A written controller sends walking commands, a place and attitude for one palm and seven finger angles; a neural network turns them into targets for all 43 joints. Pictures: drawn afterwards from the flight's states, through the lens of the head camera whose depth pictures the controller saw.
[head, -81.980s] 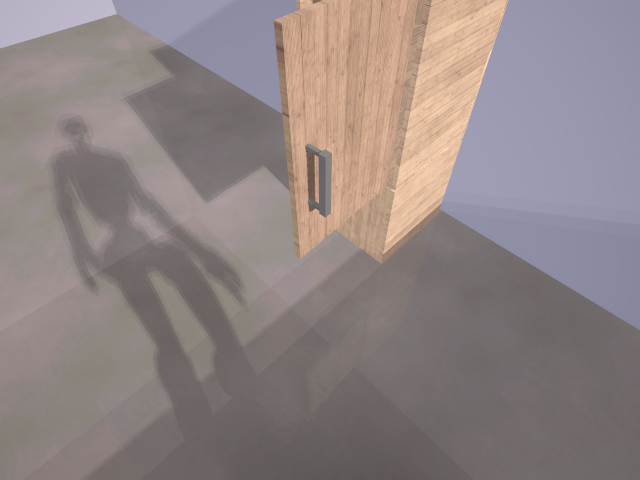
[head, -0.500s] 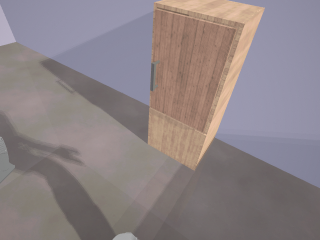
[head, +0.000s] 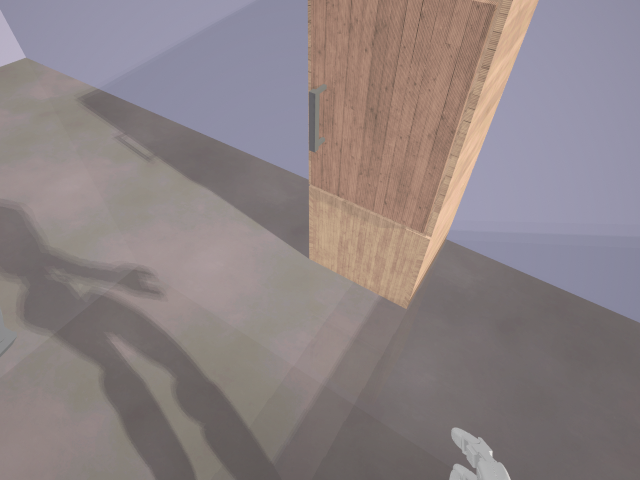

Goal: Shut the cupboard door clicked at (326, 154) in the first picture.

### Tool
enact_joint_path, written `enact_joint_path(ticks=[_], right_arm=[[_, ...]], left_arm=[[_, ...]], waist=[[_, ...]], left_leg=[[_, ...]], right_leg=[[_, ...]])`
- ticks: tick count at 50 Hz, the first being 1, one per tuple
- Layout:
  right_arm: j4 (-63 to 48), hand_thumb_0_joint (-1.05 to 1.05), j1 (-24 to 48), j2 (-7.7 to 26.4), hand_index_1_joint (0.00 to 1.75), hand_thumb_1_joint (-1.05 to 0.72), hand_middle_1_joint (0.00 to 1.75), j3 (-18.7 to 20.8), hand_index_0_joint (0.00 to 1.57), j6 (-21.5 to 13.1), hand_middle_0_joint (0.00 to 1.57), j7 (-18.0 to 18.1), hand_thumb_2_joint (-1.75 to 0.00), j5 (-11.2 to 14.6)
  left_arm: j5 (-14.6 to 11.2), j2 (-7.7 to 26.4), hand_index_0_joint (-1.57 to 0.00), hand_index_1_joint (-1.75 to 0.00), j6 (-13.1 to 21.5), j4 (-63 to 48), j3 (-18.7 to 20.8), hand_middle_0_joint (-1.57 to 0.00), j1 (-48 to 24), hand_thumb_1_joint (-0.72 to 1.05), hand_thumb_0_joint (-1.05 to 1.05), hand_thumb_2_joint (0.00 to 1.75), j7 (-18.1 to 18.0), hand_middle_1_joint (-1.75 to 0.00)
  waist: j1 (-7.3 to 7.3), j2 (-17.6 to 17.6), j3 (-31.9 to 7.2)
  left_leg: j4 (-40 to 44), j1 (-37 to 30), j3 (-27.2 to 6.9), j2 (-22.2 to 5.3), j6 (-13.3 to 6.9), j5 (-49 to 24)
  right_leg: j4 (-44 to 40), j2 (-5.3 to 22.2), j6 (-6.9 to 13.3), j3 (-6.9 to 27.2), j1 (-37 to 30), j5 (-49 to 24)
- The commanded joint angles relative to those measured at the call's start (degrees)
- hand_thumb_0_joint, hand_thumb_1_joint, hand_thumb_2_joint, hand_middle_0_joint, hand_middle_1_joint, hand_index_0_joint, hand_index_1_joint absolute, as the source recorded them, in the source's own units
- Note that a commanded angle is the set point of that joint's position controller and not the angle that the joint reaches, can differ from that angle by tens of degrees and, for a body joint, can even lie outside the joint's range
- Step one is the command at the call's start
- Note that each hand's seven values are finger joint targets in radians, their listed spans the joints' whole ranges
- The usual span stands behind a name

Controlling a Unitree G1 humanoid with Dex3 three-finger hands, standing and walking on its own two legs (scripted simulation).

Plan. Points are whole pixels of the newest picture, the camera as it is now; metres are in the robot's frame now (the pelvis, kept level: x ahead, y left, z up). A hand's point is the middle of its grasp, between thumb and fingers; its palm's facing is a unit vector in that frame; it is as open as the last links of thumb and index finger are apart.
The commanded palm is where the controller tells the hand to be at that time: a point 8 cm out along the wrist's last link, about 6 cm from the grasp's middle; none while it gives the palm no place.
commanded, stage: stop stepping back and stand still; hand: left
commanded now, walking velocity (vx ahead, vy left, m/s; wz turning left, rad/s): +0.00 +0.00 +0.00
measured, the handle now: (318, 118) +0.98 +0.08 -0.08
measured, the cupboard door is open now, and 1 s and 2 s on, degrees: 0 0 0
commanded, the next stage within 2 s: let the arm hang, fingers relaxed in 1.12 s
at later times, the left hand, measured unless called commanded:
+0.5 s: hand (61, 302) +0.24 +0.27 +0.16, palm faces +0.38 -0.77 -0.51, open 7.4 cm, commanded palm +0.18 +0.30 +0.18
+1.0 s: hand (3, 355) +0.18 +0.29 +0.16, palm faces +0.45 -0.79 -0.42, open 7.4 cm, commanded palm +0.13 +0.33 +0.18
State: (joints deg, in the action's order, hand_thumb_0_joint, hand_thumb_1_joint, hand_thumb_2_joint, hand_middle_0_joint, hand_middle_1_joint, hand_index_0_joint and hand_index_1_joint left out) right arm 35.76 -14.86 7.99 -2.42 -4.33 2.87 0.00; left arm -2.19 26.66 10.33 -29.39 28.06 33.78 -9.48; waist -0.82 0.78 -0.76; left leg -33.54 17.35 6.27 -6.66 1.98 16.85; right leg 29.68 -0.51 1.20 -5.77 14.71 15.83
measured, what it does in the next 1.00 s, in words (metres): stands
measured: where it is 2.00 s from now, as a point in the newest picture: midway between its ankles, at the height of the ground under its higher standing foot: outside the picture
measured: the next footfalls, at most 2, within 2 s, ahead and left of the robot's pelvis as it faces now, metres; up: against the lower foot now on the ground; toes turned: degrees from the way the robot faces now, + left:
none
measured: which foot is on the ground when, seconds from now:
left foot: down 0.00-1.00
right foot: down 0.00-1.00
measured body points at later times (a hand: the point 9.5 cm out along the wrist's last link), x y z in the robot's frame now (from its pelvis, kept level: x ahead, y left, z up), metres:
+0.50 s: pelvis +0.03 +0.01 +0.00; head +0.05 +0.01 +0.45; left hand +0.21 +0.31 +0.19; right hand +0.20 -0.24 -0.07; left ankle +0.01 +0.12 -0.73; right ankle +0.00 -0.10 -0.73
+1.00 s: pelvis -0.01 +0.03 +0.01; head -0.02 +0.03 +0.46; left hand +0.15 +0.33 +0.18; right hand +0.14 -0.20 -0.08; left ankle +0.01 +0.12 -0.73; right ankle +0.00 -0.10 -0.73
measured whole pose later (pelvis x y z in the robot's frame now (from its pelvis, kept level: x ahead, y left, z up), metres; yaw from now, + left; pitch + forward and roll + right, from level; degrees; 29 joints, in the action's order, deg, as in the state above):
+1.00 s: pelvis -0.01 +0.03 +0.01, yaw +0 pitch +0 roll -1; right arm 34.9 -14.6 10.9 -1.4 -3.7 4.4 1.0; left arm -1.7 20.8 8.2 -24.8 21.6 30.6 -9.1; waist -0.1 0.4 -1.8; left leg -27.2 15.4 4.7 -1.3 -2.0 12.3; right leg 23.9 1.1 -0.4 -5.2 12.0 12.1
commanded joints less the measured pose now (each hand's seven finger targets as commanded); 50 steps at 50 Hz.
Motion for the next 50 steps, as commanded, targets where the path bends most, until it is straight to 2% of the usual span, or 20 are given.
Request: enact_joint_path(ticks=[1,2,4,6,7,8,10,11,12,14,18,20,24,26,27,31,37,44,46,50], right_arm=[[-7.4,0.0,4.2,9.9,0.3,-0.9,0.3,4.6,0.2,-2.6,0.2,1.1,-0.9,0.0],[-7.2,0.0,4.7,9.2,0.3,-0.9,0.3,5.0,0.2,-2.4,0.2,1.0,-0.9,1.0],[-8.6,0.0,7.2,8.9,0.3,-0.9,0.3,4.5,0.2,-1.9,0.2,1.1,-0.9,1.0],[-8.7,0.0,7.8,8.8,0.3,-0.9,0.3,4.1,0.2,-1.5,0.2,1.3,-0.9,0.9],[-9.0,0.0,8.0,8.1,0.3,-0.9,0.3,3.7,0.2,-1.3,0.2,1.6,-0.9,0.8],[-9.2,0.0,7.6,8.6,0.3,-0.9,0.3,3.8,0.2,-1.1,0.2,1.8,-0.9,0.6],[-10.2,0.0,7.9,10.0,0.3,-0.9,0.3,4.6,0.2,-1.0,0.2,1.9,-0.9,0.8],[-10.0,0.0,7.9,9.8,0.3,-0.9,0.3,4.6,0.2,-1.0,0.2,2.0,-0.9,0.6],[-10.2,0.0,7.9,9.1,0.3,-0.9,0.3,4.1,0.2,-0.9,0.2,1.8,-0.9,0.6],[-9.7,0.0,7.0,9.5,0.3,-0.9,0.3,4.2,0.2,-0.9,0.2,1.5,-0.9,0.9],[-9.9,0.0,5.2,10.1,0.3,-0.9,0.3,5.0,0.2,0.1,0.2,1.0,-0.9,1.4],[-10.4,0.0,5.5,10.1,0.3,-0.9,0.3,5.0,0.2,0.8,0.2,1.0,-0.9,1.5],[-11.4,0.0,6.7,10.3,0.3,-0.9,0.3,4.6,0.2,1.0,0.2,1.5,-0.9,1.4],[-11.7,0.0,7.6,10.5,0.3,-0.9,0.3,4.6,0.2,0.6,0.2,2.0,-0.9,1.2],[-11.7,0.0,7.5,10.1,0.3,-0.9,0.3,4.3,0.2,0.4,0.2,2.1,-0.9,1.1],[-11.1,0.0,7.3,10.4,0.3,-0.9,0.3,4.1,0.2,-0.4,0.2,2.5,-0.9,0.8],[-10.0,0.0,6.6,10.0,0.3,-0.9,0.3,3.9,0.2,-1.0,0.2,2.1,-0.9,0.8],[-10.0,0.0,7.2,10.4,0.3,-0.9,0.3,3.8,0.2,-2.1,0.2,2.1,-0.9,0.9],[-10.1,0.0,7.4,10.7,0.3,-0.9,0.3,4.0,0.2,-2.5,0.2,2.2,-0.9,0.7],[-10.1,0.0,7.0,10.3,0.3,-0.9,0.3,3.8,0.2,-2.8,0.2,2.2,-0.9,0.6]], left_arm=[[0.0,8.0,-0.2,-0.3,1.2,-6.0,2.6,-0.2,-9.3,0.9,0.0,0.9,-1.6,-0.3],[-0.5,6.7,-0.2,-0.3,0.6,-5.3,0.8,-0.2,-8.6,0.9,0.0,0.9,-1.5,-0.3],[0.2,8.3,-0.2,-0.3,1.4,-8.9,2.0,-0.2,-8.8,0.9,0.0,0.9,-1.7,-0.3],[0.3,10.7,-0.2,-0.3,2.6,-13.3,4.6,-0.2,-8.5,0.9,0.0,0.9,-1.9,-0.3],[0.1,9.3,-0.2,-0.3,3.0,-14.0,4.0,-0.2,-6.7,0.9,0.0,0.9,-1.9,-0.3],[-0.2,9.6,-0.2,-0.3,3.2,-15.9,4.6,-0.2,-5.8,0.9,0.0,0.9,-2.0,-0.3],[-0.6,10.1,-0.2,-0.3,3.8,-18.2,5.8,-0.2,-3.6,0.9,0.0,0.9,-2.0,-0.3],[-0.5,11.4,-0.2,-0.3,3.8,-17.1,7.6,-0.2,-1.6,0.9,0.0,0.9,-1.9,-0.3],[-0.3,9.4,-0.2,-0.3,4.0,-17.2,5.9,-0.2,-1.7,0.9,0.0,0.9,-1.7,-0.3],[-0.2,9.3,-0.2,-0.3,4.1,-14.3,6.1,-0.2,-1.9,0.9,0.0,0.9,-1.7,-0.3],[-0.9,7.1,-0.2,-0.3,3.1,-7.0,4.8,-0.2,2.0,0.9,0.0,0.9,-1.5,-0.3],[-1.2,6.6,-0.2,-0.3,2.5,-5.5,4.3,-0.2,3.2,0.9,0.0,0.9,-1.3,-0.3],[-1.1,7.3,-0.2,-0.3,2.2,-9.7,3.5,-0.2,1.1,0.9,0.0,0.9,-1.0,-0.3],[-0.9,9.7,-0.2,-0.3,2.3,-13.0,4.7,-0.2,-1.0,0.9,0.0,0.9,-1.2,-0.3],[-0.9,8.5,-0.2,-0.3,2.4,-14.1,3.6,-0.2,-1.5,0.9,0.0,0.9,-1.1,-0.3],[-0.7,9.5,-0.2,-0.3,2.5,-14.0,4.6,-0.2,-3.3,0.9,0.0,0.9,-1.4,-0.3],[-0.6,5.5,-0.2,-0.3,2.1,-7.2,2.1,-0.2,-4.1,0.9,0.0,0.9,-1.0,-0.3],[0.2,4.4,-0.2,-0.3,2.0,-7.4,-0.2,-0.2,-7.4,0.9,0.0,0.9,-0.7,-0.3],[0.5,6.3,-0.2,-0.3,2.2,-9.3,1.2,-0.2,-8.4,0.9,0.0,0.9,-0.9,-0.3],[0.5,5.7,-0.2,-0.3,2.5,-9.2,1.2,-0.2,-7.6,0.9,0.0,0.9,-1.1,-0.3]], waist=[[2.99,-5.5,-5.4],[2.25,-12.9,-6.6],[1.12,-13.3,-6.2],[1.16,-7.3,-6.8],[1.55,-4.7,-6.5],[1.86,-1.5,-7.6],[0.94,5.4,-9.4],[0.9,10.5,-8.1],[1.2,12.6,-6.0],[1.49,10.8,-5.3],[2.13,0.1,-9.6],[2.04,-1.3,-10.2],[1.82,0.0,-9.9],[1.54,2.3,-9.8],[1.57,3.6,-9.3],[1.16,5.8,-6.9],[1.27,3.0,-2.8],[1.1,4.5,-0.8],[0.96,5.5,-1.7],[0.86,4.8,-2.2]], left_leg=[[-2.8,5.3,-1.1,2.1,-2.2,0.1],[-7.1,5.4,-1.4,3.7,-1.6,0.6],[-8.3,8.8,-3.0,3.9,-1.9,7.1],[-1.9,7.1,-3.6,3.9,-2.4,4.5],[2.6,3.5,-3.3,4.3,-2.6,-1.6],[5.9,-1.9,-3.6,4.0,-2.8,-12.9],[6.0,-10.7,-8.1,-1.4,-4.1,-31.8],[6.3,-9.3,-9.2,-2.5,-4.5,-32.5],[6.4,-7.0,-8.7,-2.4,-4.2,-33.0],[4.7,-3.9,-6.1,-1.4,-3.2,-31.3],[0.9,-2.8,-3.3,0.8,-1.8,-28.6],[1.5,-2.8,-3.1,1.1,-1.9,-25.4],[4.5,-4.0,-4.4,0.4,-2.4,-27.1],[5.4,-4.7,-5.2,0.0,-2.6,-27.3],[6.1,-4.8,-5.5,-0.1,-2.7,-27.2],[8.8,-1.8,-6.2,-0.1,-2.9,-17.3],[13.1,2.6,-7.1,0.2,-3.0,-2.0],[17.8,5.7,-8.8,-0.2,-3.6,8.9],[18.5,6.1,-9.3,0.0,-3.6,9.6],[17.6,5.8,-8.8,0.6,-3.4,8.3]], right_leg=[[-6.5,11.2,4.5,15.4,-8.7,-20.9],[-7.0,13.0,5.4,18.0,-10.0,-25.2],[-5.7,14.8,6.1,17.2,-13.6,-34.9],[-2.4,14.2,5.5,13.5,-14.9,-36.8],[-1.1,12.5,4.4,11.3,-13.6,-35.9],[0.7,9.8,2.4,8.2,-11.4,-32.8],[2.8,4.6,-1.0,4.9,-5.5,-24.3],[1.7,3.5,-1.3,4.2,-4.0,-19.9],[0.3,3.0,-1.1,3.7,-5.1,-19.4],[-2.1,3.6,-0.6,4.8,-8.3,-24.3],[-1.5,6.6,0.1,7.3,-13.3,-40.3],[-1.8,7.2,-0.1,7.7,-12.8,-40.0],[-1.4,5.8,-0.8,6.0,-11.5,-34.1],[-1.6,5.1,-1.1,5.5,-10.5,-30.6],[-1.6,4.8,-1.1,5.2,-10.1,-28.4],[-3.9,4.0,-1.2,5.5,-9.4,-18.3],[-7.6,3.4,-1.3,5.8,-7.8,-6.8],[-8.1,1.9,-1.9,4.8,-7.6,-1.3],[-7.7,1.7,-1.9,4.7,-8.7,-1.6],[-8.2,2.0,-1.7,4.8,-9.0,-2.0]])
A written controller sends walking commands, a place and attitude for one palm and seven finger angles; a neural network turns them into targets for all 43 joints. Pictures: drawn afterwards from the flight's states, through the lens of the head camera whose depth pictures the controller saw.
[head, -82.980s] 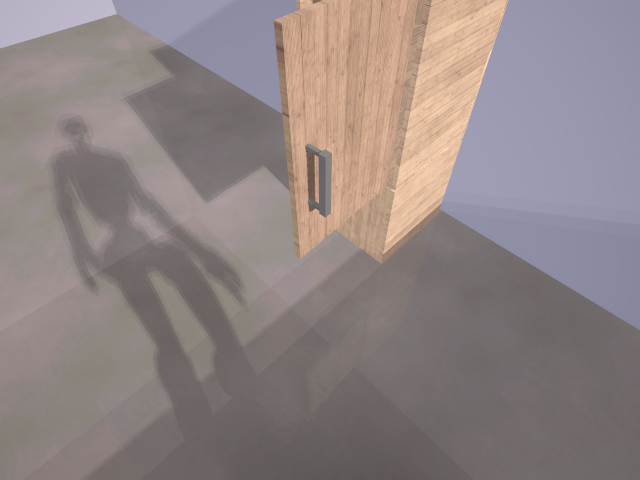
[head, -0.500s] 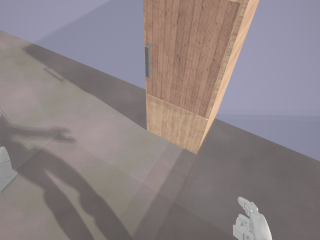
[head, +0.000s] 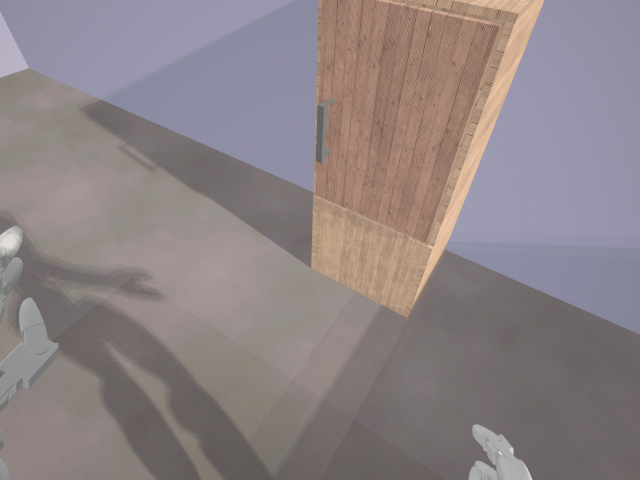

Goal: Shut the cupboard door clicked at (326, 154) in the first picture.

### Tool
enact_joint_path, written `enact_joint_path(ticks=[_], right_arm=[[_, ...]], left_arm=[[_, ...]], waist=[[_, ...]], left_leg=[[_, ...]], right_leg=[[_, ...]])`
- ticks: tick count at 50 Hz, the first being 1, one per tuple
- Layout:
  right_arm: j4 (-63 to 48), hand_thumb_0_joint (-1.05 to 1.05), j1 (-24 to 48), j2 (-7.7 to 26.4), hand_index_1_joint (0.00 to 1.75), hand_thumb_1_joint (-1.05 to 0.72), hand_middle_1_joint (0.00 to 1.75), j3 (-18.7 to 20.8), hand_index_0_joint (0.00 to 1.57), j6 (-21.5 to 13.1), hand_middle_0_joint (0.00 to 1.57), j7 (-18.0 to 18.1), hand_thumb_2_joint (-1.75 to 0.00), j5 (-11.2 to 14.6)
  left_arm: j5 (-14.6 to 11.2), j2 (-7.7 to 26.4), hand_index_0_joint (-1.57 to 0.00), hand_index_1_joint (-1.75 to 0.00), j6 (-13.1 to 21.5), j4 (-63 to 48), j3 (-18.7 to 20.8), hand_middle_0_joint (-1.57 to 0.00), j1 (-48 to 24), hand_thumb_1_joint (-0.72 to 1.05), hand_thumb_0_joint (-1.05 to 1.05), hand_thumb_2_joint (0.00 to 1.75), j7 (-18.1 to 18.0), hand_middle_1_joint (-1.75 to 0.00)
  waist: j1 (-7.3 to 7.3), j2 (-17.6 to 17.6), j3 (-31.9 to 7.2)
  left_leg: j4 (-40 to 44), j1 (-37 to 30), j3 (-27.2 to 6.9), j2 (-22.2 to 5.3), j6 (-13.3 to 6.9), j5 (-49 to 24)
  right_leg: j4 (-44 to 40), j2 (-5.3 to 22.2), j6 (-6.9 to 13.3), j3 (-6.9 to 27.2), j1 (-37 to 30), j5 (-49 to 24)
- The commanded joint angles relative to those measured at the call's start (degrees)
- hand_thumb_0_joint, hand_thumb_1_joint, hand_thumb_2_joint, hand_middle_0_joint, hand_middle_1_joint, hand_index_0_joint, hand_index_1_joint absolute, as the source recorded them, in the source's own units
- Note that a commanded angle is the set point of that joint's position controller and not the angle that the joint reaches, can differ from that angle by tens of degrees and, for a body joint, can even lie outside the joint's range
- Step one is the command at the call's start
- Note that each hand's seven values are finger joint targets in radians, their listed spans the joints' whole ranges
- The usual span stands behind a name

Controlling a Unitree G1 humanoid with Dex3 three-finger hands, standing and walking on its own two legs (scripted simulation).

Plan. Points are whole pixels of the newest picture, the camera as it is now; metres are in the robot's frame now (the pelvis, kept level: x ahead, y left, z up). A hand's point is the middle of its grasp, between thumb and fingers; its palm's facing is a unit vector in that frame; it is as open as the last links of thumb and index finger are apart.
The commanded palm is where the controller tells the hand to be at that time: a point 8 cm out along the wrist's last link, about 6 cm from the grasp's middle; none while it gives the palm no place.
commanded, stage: stop stepping back and stand still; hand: left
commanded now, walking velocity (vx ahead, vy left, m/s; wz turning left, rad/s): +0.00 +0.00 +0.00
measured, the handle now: (325, 131) +0.99 +0.04 -0.09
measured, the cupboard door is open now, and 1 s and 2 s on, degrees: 0 0 0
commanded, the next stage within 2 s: let the arm hang, fingers relaxed in 0.12 s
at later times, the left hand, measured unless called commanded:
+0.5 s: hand out of the picture +0.09 +0.17 -0.16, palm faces -0.08 -0.98 -0.20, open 7.4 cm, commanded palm none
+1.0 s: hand out of the picture +0.00 +0.20 -0.17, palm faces +0.01 -0.96 -0.26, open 7.4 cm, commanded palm none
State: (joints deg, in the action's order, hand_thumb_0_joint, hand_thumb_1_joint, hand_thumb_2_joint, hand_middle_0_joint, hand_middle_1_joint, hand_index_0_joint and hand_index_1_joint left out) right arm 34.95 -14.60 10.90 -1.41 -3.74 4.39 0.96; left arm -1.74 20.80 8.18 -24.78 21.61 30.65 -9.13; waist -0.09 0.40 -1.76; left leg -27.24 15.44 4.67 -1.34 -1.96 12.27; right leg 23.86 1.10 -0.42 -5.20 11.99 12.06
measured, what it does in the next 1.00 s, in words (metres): stands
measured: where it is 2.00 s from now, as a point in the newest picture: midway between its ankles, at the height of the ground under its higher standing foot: outside the picture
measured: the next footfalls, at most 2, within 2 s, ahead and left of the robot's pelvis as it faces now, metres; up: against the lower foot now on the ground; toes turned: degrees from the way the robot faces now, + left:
none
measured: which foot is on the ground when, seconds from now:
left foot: down 0.00-1.00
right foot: down 0.00-1.00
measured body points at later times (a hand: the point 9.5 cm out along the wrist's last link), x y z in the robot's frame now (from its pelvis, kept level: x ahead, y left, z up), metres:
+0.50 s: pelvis -0.01 +0.00 -0.01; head +0.01 +0.00 +0.44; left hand +0.09 +0.22 -0.14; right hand +0.09 -0.27 -0.13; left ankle +0.03 +0.09 -0.74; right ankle +0.01 -0.12 -0.74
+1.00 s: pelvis +0.00 -0.01 +0.00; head +0.00 -0.02 +0.45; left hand +0.00 +0.25 -0.15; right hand +0.00 -0.23 -0.16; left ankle +0.03 +0.09 -0.74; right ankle +0.01 -0.12 -0.74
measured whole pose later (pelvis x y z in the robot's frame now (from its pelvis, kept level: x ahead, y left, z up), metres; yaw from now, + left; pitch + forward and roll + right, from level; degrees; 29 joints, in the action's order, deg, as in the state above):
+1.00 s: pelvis +0.00 -0.01 +0.00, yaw -1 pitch -2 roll +0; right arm 63.6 -15.7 10.1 -0.2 0.8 0.8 -0.7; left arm 1.0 12.2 -0.7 64.4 0.6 16.8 -1.0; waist -0.1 1.7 1.2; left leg -23.0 10.6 5.7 -0.8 -1.5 10.6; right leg 23.3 1.5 0.3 -4.2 9.2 12.2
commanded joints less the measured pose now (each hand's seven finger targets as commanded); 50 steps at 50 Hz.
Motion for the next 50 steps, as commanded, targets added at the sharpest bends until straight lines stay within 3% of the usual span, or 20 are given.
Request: enact_joint_path(ticks=[1,10,11,12,14,16,19,20,25,30,40,45,50], right_arm=[[-9.1,0.0,6.8,7.6,0.3,-0.9,0.3,3.1,0.2,-3.6,0.2,0.7,-0.9,-0.4],[-8.6,0.0,6.7,7.5,0.3,-0.9,0.3,3.1,0.2,-3.2,0.2,0.5,-0.9,-0.2],[5.2,0.0,10.7,14.8,0.3,-0.9,0.3,5.1,0.2,-7.9,0.2,-5.1,-0.9,-0.7],[5.6,0.0,5.8,16.6,0.3,-0.9,0.3,5.7,0.2,-3.7,0.2,-5.3,-0.9,-1.1],[4.7,0.0,4.4,15.1,0.3,-0.9,0.3,5.2,0.2,-1.6,0.2,-5.0,-0.9,-1.5],[5.5,0.0,5.3,15.8,0.3,-0.9,0.3,4.5,0.2,-0.3,0.2,-4.9,-0.9,-1.8],[7.2,0.0,5.3,15.6,0.3,-0.9,0.3,4.0,0.2,1.1,0.2,-4.8,-0.9,-2.2],[8.0,0.0,4.9,15.1,0.3,-0.9,0.3,3.8,0.2,1.7,0.2,-4.8,-0.9,-2.3],[13.2,0.0,4.9,11.2,0.3,-0.9,0.3,2.3,0.2,3.4,0.2,-4.5,-0.9,-2.4],[18.1,0.0,2.3,9.2,0.3,-0.9,0.3,2.6,0.2,3.7,0.2,-3.7,-0.9,-2.3],[24.7,0.0,-3.4,8.7,0.3,-0.9,0.3,3.1,0.2,3.9,0.2,-2.9,-0.9,-1.9],[26.3,0.0,-3.8,7.8,0.3,-0.9,0.3,2.9,0.2,3.8,0.2,-2.9,-0.9,-1.9],[27.4,0.0,-3.8,6.3,0.3,-0.9,0.3,2.7,0.2,3.7,0.2,-2.9,-0.9,-1.9]], left_arm=[[0.1,12.6,-0.2,-0.3,4.8,-14.2,8.7,-0.2,-4.1,0.9,0.0,0.9,-1.5,-0.3],[-0.4,10.3,-0.2,-0.3,4.2,-11.0,6.9,-0.2,-2.5,0.9,0.0,0.9,-1.4,-0.3],[2.9,0.5,-0.2,-0.3,-1.9,31.1,-17.9,-0.2,-5.0,0.9,0.0,0.9,6.0,-0.3],[3.0,1.8,-0.2,-0.3,-7.0,32.6,-15.3,-0.2,-6.0,0.9,0.0,0.9,8.1,-0.3],[3.2,1.4,-0.2,-0.3,-8.3,33.7,-15.5,-0.2,-7.5,0.9,0.0,0.9,8.7,-0.3],[3.7,2.7,-0.2,-0.3,-7.6,40.1,-16.2,-0.2,-10.2,0.9,0.0,0.9,9.1,-0.3],[3.6,4.2,-0.2,-0.3,-7.4,50.1,-17.1,-0.2,-13.2,0.9,0.0,0.9,9.0,-0.3],[3.6,3.9,-0.2,-0.3,-7.6,53.3,-17.6,-0.2,-14.2,0.9,0.0,0.9,8.8,-0.3],[3.0,1.4,-0.2,-0.3,-8.5,67.0,-19.6,-0.2,-14.5,0.9,0.0,0.9,8.2,-0.3],[2.8,0.1,-0.2,-0.3,-8.0,76.0,-19.1,-0.2,-12.5,0.9,0.0,0.9,8.0,-0.3],[2.6,-1.2,-0.2,-0.3,-7.7,85.4,-19.7,-0.2,-12.9,0.9,0.0,0.9,8.0,-0.3],[2.6,-2.0,-0.2,-0.3,-7.8,87.0,-20.0,-0.2,-12.1,0.9,0.0,0.9,7.8,-0.3],[2.7,-2.8,-0.2,-0.3,-7.8,87.6,-20.0,-0.2,-11.7,0.9,0.0,0.9,7.6,-0.3]], waist=[[0.13,5.6,-1.9],[0.17,2.8,-2.2],[1.87,1.1,2.3],[1.28,2.6,-0.4],[0.81,2.1,-1.5],[0.24,-3.5,-2.3],[0.49,-11.7,-4.0],[0.74,-12.1,-3.9],[0.1,2.4,-0.9],[-0.25,10.0,-0.4],[0.67,-1.7,5.9],[0.46,-4.2,6.3],[0.2,-2.7,7.2]], left_leg=[[11.0,7.5,-7.2,-4.6,0.6,12.5],[6.9,3.4,-5.0,-3.7,1.3,3.5],[-1.7,3.5,-5.5,-5.5,1.6,-10.3],[-0.6,1.0,-5.2,-5.7,1.8,-12.8],[-0.8,1.6,-5.5,-6.2,0.4,-13.5],[0.1,2.2,-7.3,-6.3,-0.4,-14.3],[-0.9,-0.7,-7.6,-4.6,-0.5,-12.1],[-0.9,-2.0,-7.3,-4.2,-0.3,-11.4],[4.9,-0.9,-7.4,-4.2,0.1,-3.6],[6.4,-0.8,-7.2,-4.1,0.3,0.1],[8.7,-3.2,-6.8,-4.9,0.1,2.8],[9.5,-4.3,-6.4,-5.0,-0.1,1.7],[10.4,-3.9,-6.1,-4.9,-0.1,1.3]], right_leg=[[-2.4,0.5,0.0,4.3,-6.8,1.5],[-4.2,1.4,0.3,5.8,-3.7,-2.8],[1.8,4.9,1.8,2.5,4.8,-8.9],[0.8,6.1,2.1,6.7,4.6,-9.6],[4.0,4.1,2.3,4.5,4.6,-6.0],[4.9,3.4,2.7,4.7,2.2,-5.4],[3.6,6.0,3.9,7.6,1.2,-7.6],[3.2,6.6,4.2,8.0,1.8,-7.3],[0.4,5.1,2.7,7.9,0.3,1.7],[-2.8,5.1,3.5,7.7,-2.7,0.4],[-7.4,5.4,3.5,7.7,1.2,4.9],[-7.2,5.2,3.1,7.4,1.5,4.0],[-6.8,5.1,2.8,7.4,1.2,2.8]])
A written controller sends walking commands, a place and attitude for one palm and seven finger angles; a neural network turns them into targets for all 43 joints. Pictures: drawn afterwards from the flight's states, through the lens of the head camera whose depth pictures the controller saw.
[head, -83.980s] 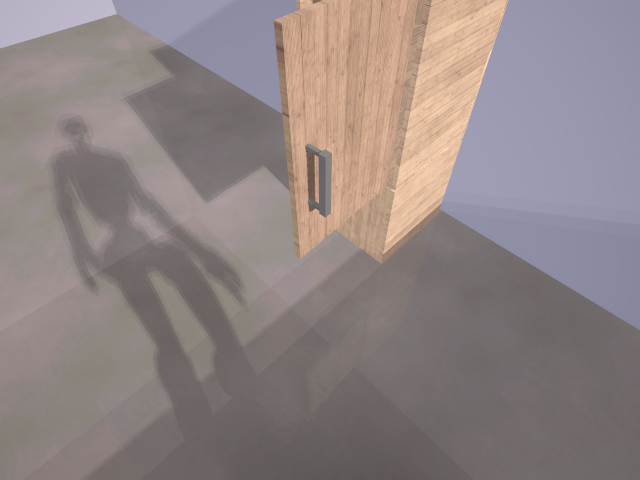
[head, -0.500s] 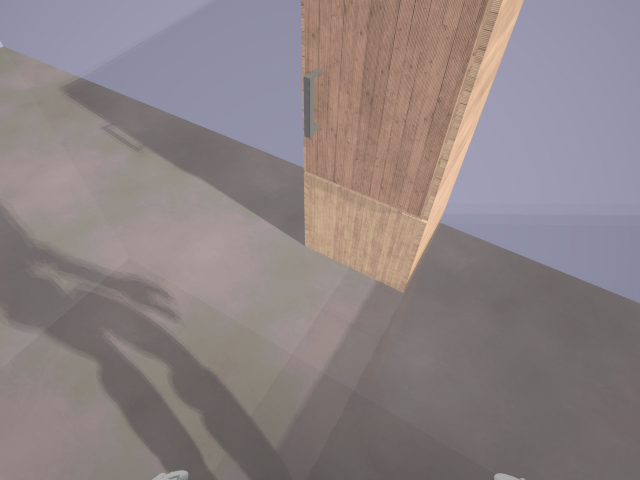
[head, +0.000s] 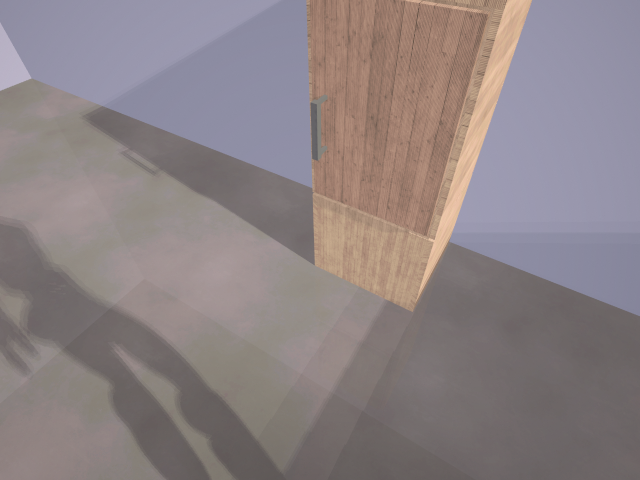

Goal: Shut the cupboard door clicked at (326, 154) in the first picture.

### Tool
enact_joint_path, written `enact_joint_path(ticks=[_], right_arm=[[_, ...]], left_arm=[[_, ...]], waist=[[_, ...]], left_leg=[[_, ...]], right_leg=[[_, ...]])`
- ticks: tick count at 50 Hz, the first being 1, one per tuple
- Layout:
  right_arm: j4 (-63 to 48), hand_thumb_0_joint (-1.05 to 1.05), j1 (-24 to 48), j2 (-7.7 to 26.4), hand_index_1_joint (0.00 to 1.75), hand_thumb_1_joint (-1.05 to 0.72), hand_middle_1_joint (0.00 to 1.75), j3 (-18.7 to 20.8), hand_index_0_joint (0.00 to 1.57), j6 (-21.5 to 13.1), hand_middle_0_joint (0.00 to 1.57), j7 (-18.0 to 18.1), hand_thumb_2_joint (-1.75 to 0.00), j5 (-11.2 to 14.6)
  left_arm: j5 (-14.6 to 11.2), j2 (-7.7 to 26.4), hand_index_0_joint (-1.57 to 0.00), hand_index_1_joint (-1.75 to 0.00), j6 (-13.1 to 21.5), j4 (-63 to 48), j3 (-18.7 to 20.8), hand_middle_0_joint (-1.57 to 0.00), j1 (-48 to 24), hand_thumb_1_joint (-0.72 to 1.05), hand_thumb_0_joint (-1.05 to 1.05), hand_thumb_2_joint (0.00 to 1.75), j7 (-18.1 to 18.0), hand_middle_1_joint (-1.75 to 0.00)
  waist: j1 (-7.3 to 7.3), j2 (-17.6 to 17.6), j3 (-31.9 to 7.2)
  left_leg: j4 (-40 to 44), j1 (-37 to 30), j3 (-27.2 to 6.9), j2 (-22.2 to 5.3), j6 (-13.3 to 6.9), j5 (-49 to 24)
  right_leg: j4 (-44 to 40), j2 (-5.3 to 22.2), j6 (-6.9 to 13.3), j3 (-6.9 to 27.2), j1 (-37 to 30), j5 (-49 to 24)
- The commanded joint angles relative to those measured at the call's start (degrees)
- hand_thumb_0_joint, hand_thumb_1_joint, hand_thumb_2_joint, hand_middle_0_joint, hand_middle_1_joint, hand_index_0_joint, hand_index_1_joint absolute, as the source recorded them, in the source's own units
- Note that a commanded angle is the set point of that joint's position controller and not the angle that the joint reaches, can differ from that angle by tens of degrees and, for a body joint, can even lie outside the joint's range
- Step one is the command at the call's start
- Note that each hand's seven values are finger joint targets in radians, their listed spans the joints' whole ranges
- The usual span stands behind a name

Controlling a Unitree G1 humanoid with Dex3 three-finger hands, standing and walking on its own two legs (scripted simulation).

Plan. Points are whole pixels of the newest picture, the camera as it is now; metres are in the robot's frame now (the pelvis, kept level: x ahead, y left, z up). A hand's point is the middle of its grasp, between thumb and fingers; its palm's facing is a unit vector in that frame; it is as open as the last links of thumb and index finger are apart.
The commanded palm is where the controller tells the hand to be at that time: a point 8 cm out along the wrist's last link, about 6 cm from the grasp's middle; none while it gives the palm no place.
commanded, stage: let the arm hang, fingers relaxed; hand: left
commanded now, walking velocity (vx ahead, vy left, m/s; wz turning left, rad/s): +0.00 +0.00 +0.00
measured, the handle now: (320, 128) +0.99 +0.06 -0.09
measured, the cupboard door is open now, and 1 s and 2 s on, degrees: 0 0 0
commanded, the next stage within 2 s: look to check the result in 0.32 s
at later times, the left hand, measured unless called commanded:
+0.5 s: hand out of the picture +0.00 +0.18 -0.17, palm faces +0.02 -0.98 -0.20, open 7.4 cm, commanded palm none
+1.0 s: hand out of the picture +0.04 +0.19 -0.17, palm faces +0.01 -0.97 -0.22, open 7.4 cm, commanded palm none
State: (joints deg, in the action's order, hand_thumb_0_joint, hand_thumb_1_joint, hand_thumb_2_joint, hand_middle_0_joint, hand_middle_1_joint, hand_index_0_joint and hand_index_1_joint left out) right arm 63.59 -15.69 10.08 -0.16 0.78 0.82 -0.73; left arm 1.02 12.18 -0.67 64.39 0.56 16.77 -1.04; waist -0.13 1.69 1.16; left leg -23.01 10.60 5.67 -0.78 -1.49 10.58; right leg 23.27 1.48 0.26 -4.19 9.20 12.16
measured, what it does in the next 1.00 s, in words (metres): stands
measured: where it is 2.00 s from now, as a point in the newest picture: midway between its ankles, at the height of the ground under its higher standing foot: outside the picture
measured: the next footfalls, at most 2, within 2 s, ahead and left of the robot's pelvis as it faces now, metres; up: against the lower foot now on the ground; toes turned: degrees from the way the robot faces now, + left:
none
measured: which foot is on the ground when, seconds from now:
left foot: down 0.00-1.00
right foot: down 0.00-1.00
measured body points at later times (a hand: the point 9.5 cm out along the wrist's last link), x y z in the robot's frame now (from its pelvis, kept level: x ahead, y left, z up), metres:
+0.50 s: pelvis +0.01 +0.00 +0.00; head +0.02 +0.00 +0.45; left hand +0.00 +0.23 -0.16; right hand +0.00 -0.23 -0.16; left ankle +0.02 +0.10 -0.74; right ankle +0.01 -0.12 -0.74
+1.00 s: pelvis +0.02 -0.01 +0.00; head +0.03 -0.01 +0.45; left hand +0.04 +0.24 -0.15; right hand +0.04 -0.25 -0.15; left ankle +0.02 +0.10 -0.74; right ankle +0.01 -0.12 -0.74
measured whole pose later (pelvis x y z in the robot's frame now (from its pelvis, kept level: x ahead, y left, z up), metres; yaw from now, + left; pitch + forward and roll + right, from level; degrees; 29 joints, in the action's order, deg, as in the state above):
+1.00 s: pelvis +0.02 -0.01 +0.00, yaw +0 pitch -2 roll +0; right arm 64.8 -12.9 12.1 0.2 -0.2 1.4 -0.6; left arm 1.1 11.6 0.3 65.5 0.6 13.4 -0.8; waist 0.0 0.0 2.1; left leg -19.7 7.4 5.5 -0.9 -0.8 10.8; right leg 19.9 1.0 0.5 -4.3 5.9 12.4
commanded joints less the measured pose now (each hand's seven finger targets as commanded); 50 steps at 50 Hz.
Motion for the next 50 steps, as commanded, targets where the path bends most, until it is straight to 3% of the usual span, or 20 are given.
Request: enact_joint_path(ticks=[1,6,9,14,31,50], right_arm=[[-1.2,0.0,-2.8,7.3,0.3,-0.9,0.3,1.5,0.2,-0.9,0.2,0.7,-0.9,-0.1],[-0.8,0.0,-2.5,6.5,0.3,-0.9,0.3,1.3,0.2,-1.3,0.2,0.8,-0.9,-0.1],[-0.4,0.0,-2.6,5.8,0.3,-0.9,0.3,1.2,0.2,-1.3,0.2,0.9,-0.9,-0.2],[-0.5,0.0,-3.0,5.7,0.3,-0.9,0.3,1.3,0.2,-1.3,0.2,1.1,-0.9,-0.2],[-0.7,0.0,-2.2,8.1,0.3,-0.9,0.3,1.8,0.2,-1.5,0.2,1.2,-0.9,0.0],[-0.7,0.0,1.4,10.0,0.3,-0.9,0.3,1.7,0.2,-1.7,0.2,1.1,-0.9,-0.1]], left_arm=[[0.0,6.0,-0.2,-0.3,1.1,-1.5,1.1,-0.2,2.5,0.9,0.0,0.9,-0.6,-0.3],[-0.1,5.5,-0.2,-0.3,1.3,-1.1,1.1,-0.2,2.6,0.9,0.0,0.9,-0.7,-0.3],[-0.1,4.7,-0.2,-0.3,1.3,-0.9,1.1,-0.2,2.4,0.9,0.0,0.9,-0.7,-0.3],[-0.1,4.3,-0.2,-0.3,1.3,-0.5,1.1,-0.2,2.2,0.9,0.0,0.9,-0.7,-0.3],[-0.1,5.6,-0.2,-0.3,1.7,-0.1,1.4,-0.2,2.2,0.9,0.0,0.9,-0.6,-0.3],[-0.1,7.7,-0.2,-0.3,1.9,-0.4,1.5,-0.2,-1.0,0.9,0.0,0.9,-0.4,-0.3]], waist=[[0.1,-3.1,3.9],[-0.11,-2.1,3.3],[0.02,0.0,4.0],[0.26,0.4,4.2],[0.33,-2.7,2.6],[0.23,-1.5,2.0]], left_leg=[[6.1,0.9,-6.9,-5.5,-0.5,2.0],[6.1,0.4,-7.0,-5.6,-0.4,-1.7],[6.7,0.8,-6.9,-5.4,-0.2,-0.6],[7.1,0.6,-6.8,-5.4,0.0,0.2],[6.4,-2.4,-6.8,-5.9,-0.5,-3.1],[7.0,-3.3,-7.0,-6.1,-0.1,-5.7]], right_leg=[[-6.1,4.6,2.1,6.1,3.4,1.5],[-5.7,4.6,1.9,5.8,1.8,-2.1],[-5.9,4.7,1.8,5.7,1.5,-1.7],[-6.2,4.5,1.9,5.9,1.4,-1.7],[-6.7,4.7,2.1,5.8,0.8,-3.5],[-7.5,5.3,2.1,6.0,-1.3,-6.4]])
